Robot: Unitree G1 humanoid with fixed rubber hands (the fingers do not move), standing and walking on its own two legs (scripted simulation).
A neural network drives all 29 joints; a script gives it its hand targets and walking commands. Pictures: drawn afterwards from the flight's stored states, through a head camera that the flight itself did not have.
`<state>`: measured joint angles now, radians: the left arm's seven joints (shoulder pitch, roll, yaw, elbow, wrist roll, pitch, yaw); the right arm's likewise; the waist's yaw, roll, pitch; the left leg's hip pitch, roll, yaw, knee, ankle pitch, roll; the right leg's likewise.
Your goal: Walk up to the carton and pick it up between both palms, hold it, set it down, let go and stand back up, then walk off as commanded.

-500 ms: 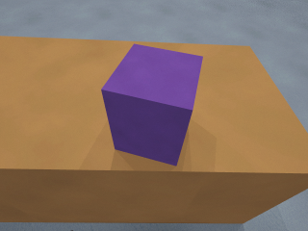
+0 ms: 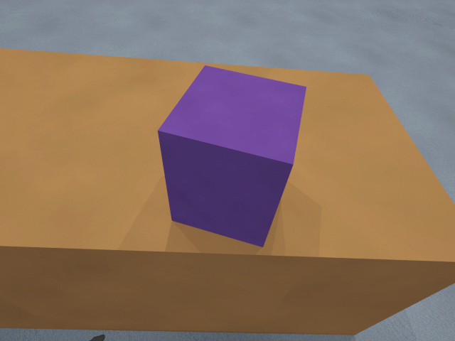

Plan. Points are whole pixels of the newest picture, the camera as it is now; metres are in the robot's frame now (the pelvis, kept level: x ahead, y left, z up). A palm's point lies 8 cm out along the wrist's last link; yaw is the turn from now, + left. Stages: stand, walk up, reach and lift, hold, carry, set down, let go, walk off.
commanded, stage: walk up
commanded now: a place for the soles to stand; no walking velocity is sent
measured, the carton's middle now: (234, 158) +0.45 +0.01 +0.08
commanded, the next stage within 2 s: reach and lift in 0.58 s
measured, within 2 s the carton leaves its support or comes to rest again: neither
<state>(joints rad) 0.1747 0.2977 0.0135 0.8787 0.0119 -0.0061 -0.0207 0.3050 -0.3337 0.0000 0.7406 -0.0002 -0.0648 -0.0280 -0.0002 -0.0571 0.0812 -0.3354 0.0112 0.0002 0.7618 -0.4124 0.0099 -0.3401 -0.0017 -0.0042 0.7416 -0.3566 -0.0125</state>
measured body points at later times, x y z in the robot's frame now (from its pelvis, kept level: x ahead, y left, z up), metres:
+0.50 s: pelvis +0.00 +0.00 +0.00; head +0.02 +0.03 +0.45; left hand +0.12 +0.26 -0.14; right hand +0.10 -0.29 -0.09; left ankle +0.02 +0.12 -0.71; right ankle +0.03 -0.12 -0.71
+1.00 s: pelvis +0.01 +0.00 +0.01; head +0.01 +0.03 +0.46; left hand +0.18 +0.25 -0.08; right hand +0.15 -0.26 -0.08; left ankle +0.02 +0.12 -0.71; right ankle +0.03 -0.12 -0.71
